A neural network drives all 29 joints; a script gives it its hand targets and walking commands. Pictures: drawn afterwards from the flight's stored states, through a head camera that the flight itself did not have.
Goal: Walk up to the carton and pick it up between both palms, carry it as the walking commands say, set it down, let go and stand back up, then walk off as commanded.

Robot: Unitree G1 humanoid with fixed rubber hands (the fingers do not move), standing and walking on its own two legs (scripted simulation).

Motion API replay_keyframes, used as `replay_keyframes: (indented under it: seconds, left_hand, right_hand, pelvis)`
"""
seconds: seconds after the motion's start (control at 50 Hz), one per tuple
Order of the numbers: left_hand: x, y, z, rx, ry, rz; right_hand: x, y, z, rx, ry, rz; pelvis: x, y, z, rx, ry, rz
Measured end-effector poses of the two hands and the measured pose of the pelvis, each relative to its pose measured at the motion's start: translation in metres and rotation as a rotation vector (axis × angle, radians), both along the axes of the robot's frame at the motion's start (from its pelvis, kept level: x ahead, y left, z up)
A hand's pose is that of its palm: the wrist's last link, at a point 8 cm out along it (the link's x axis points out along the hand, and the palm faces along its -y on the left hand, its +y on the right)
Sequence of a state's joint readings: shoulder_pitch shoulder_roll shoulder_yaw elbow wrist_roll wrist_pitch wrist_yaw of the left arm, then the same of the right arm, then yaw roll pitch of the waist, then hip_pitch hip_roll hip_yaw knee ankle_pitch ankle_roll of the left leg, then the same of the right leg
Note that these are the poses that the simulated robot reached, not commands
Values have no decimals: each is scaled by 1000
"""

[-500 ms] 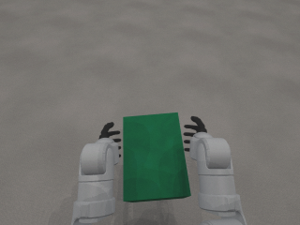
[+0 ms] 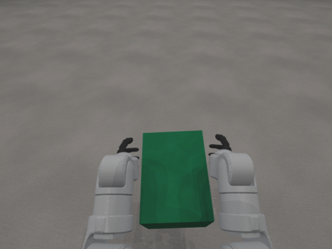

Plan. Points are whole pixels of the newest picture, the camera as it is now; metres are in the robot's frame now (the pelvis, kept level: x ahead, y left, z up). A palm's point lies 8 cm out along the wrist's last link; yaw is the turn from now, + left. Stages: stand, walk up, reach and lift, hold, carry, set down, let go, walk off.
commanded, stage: carry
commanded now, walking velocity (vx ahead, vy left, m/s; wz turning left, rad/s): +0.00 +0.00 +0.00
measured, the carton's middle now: (174, 180) +0.33 -0.01 -0.02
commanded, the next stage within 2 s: none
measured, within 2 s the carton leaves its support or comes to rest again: neither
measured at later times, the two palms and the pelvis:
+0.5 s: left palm (125, 160) +0.31 +0.11 +0.09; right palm (226, 160) +0.31 -0.13 +0.09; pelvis +0.01 -0.01 +0.00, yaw +0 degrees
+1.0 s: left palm (131, 163) +0.32 +0.10 +0.08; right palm (231, 165) +0.31 -0.15 +0.07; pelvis +0.02 -0.02 +0.00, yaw +0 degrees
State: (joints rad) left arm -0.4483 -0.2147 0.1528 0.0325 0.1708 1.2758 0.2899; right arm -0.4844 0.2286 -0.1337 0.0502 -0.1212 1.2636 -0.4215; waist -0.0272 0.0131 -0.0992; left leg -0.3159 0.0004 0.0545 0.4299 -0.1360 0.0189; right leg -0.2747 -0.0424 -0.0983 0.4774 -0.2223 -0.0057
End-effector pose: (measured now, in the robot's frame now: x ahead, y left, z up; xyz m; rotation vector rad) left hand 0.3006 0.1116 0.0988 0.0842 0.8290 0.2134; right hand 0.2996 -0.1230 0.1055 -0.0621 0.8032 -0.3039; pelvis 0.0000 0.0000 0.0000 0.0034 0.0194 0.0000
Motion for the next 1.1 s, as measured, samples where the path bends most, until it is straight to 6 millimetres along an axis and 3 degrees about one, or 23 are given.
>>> replay_keyframes:
  seconds: [0.2, 0.5, 1.1]
  left_hand:
    - [0, 12, -1, 13, 3, 85]
    - [13, -2, -4, -41, -49, -19]
    - [18, -16, -23, -25, -93, -64]
  right_hand:
    - [11, 12, -7, 26, 5, 68]
    - [12, -11, -14, 77, -40, 71]
    - [14, -30, -39, 81, -62, 141]
  pelvis:
    - [1, -2, 0, -3, 6, 4]
    - [11, -7, -1, 0, 19, 0]
    - [18, -25, -3, 2, 24, -3]
